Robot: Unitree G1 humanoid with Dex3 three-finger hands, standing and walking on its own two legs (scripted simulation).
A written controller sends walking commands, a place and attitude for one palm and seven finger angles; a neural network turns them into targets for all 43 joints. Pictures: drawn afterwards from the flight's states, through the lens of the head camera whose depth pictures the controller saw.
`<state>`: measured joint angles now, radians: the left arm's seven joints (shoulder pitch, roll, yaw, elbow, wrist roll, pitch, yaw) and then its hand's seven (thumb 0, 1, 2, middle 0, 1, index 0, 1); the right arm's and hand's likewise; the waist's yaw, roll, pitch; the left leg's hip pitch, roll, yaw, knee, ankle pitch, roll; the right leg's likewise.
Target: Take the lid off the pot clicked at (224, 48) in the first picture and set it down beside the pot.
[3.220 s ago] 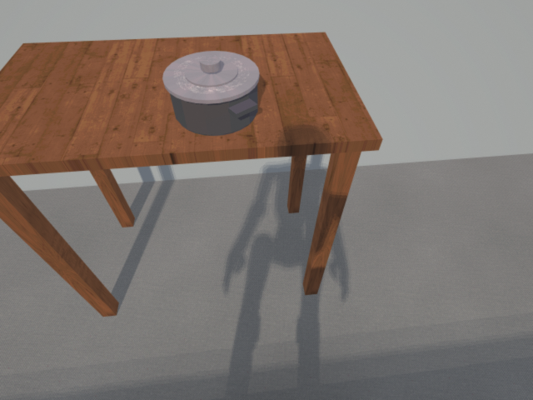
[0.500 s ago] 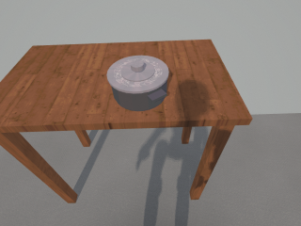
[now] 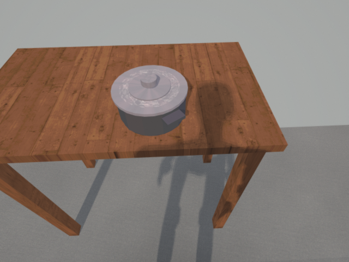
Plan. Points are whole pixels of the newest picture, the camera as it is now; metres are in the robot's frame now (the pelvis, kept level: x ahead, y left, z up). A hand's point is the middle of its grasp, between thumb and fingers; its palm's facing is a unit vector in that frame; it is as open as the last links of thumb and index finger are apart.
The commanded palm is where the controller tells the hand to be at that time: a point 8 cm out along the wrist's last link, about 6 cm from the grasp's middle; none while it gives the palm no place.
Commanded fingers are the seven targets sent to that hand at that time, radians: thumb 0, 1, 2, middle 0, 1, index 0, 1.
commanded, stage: look again from close up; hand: left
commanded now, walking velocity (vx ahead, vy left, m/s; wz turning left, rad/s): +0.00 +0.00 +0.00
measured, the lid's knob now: (148, 80) +0.50 +0.09 +0.15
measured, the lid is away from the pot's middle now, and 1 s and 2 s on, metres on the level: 0.00 0.00 0.00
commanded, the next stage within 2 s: lift the closed hand beside the body in 0.52 s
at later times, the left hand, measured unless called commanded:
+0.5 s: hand out of the picture +0.03 +0.17 -0.17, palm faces +0.05 -0.98 -0.21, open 7.3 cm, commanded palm none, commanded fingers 0.00 0.90 0.90 -0.20 -0.30 -0.20 -0.30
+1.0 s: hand out of the picture +0.10 +0.20 -0.01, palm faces +0.21 -0.95 -0.25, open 4.7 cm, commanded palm +0.07 +0.25 +0.03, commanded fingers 0.00 0.90 0.90 -1.08 -1.26 -1.08 -1.26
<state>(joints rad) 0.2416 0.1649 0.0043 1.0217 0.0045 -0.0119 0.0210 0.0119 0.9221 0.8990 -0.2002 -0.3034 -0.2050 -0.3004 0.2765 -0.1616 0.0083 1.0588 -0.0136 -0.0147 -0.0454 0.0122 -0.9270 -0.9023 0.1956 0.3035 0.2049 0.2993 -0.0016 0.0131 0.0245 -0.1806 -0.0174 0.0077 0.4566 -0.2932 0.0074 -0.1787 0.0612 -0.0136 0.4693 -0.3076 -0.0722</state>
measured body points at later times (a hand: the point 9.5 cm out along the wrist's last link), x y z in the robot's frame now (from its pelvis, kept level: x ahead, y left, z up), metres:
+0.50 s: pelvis +0.01 -0.01 +0.00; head +0.04 -0.02 +0.45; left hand +0.03 +0.22 -0.15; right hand +0.04 -0.24 -0.16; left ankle -0.03 +0.12 -0.74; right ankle -0.04 -0.07 -0.74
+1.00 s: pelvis -0.03 +0.00 +0.00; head -0.06 -0.02 +0.45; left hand +0.08 +0.25 +0.01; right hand +0.20 -0.23 -0.04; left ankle -0.04 +0.11 -0.74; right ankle -0.04 -0.07 -0.74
